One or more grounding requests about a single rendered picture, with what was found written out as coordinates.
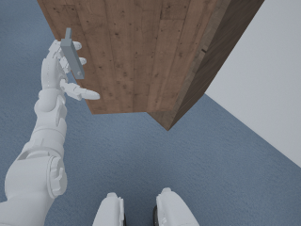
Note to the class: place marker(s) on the left robot upper arm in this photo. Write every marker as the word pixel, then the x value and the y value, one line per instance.
pixel 32 186

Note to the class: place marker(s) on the robot left hand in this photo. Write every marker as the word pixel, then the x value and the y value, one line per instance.
pixel 53 70

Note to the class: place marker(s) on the robot left forearm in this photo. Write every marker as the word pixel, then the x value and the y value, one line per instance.
pixel 49 133

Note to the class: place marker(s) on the right robot shin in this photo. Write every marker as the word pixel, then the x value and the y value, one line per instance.
pixel 162 222

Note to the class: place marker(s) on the left robot thigh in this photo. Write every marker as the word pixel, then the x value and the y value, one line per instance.
pixel 110 212

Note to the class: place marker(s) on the cupboard door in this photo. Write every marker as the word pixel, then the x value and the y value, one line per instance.
pixel 138 52

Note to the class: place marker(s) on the handle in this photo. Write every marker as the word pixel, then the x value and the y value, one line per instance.
pixel 71 55

